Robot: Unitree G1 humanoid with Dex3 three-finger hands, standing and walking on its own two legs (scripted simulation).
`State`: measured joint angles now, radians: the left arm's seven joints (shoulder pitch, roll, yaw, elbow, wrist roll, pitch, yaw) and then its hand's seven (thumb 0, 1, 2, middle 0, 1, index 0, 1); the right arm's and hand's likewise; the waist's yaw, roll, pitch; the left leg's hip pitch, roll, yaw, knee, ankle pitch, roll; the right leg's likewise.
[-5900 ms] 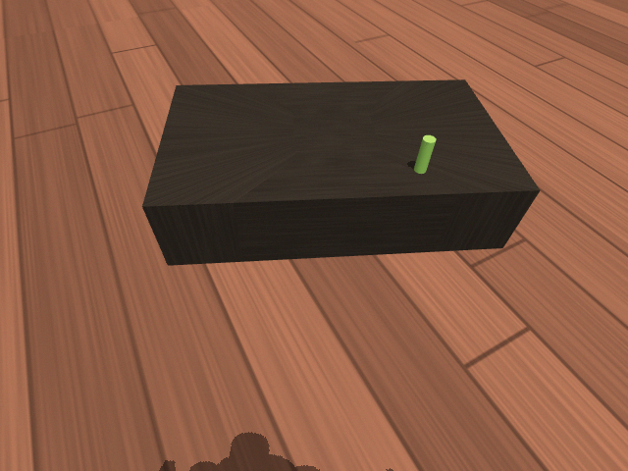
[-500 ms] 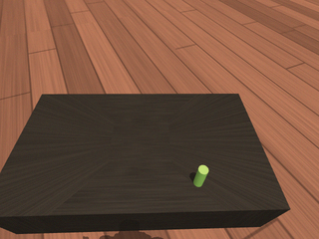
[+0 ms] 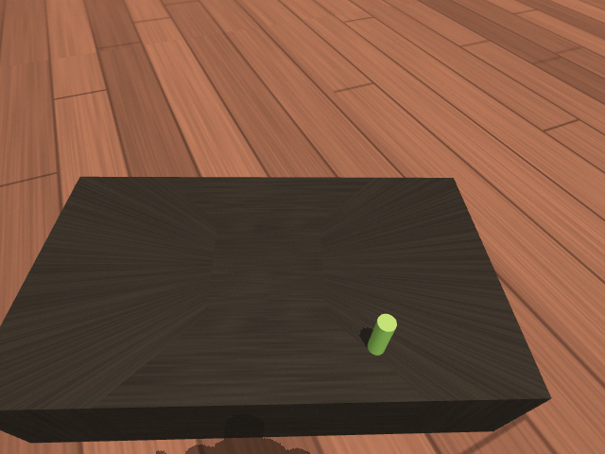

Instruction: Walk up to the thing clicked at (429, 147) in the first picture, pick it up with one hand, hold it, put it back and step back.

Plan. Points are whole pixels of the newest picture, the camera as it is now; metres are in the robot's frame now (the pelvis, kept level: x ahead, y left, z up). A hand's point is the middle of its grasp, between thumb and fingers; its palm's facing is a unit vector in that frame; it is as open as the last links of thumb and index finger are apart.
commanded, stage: stand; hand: right
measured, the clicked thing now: (381, 335) +0.46 -0.20 -0.38
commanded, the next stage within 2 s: go down in 0.88 s
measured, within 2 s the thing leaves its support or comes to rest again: neither
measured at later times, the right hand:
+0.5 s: hand out of the picture +0.08 -0.25 -0.16, palm faces -0.02 +0.94 -0.34, open 7.3 cm
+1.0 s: hand out of the picture +0.08 -0.25 -0.16, palm faces -0.02 +0.94 -0.34, open 7.4 cm
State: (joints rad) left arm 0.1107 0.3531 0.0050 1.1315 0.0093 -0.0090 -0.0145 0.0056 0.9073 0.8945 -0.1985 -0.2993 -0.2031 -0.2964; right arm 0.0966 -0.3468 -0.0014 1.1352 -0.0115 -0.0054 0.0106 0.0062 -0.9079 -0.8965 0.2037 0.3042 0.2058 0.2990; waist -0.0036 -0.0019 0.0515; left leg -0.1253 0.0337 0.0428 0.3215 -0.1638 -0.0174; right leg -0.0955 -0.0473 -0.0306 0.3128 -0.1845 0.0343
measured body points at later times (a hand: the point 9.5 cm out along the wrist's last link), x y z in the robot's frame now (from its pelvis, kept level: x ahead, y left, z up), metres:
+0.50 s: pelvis +0.00 +0.00 +0.00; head +0.01 +0.00 +0.45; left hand +0.07 +0.30 -0.13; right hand +0.08 -0.30 -0.13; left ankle +0.01 +0.13 -0.75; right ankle -0.01 -0.14 -0.75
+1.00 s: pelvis +0.00 +0.00 +0.00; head +0.01 +0.00 +0.45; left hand +0.07 +0.31 -0.13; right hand +0.08 -0.30 -0.13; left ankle +0.01 +0.13 -0.75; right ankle -0.01 -0.14 -0.75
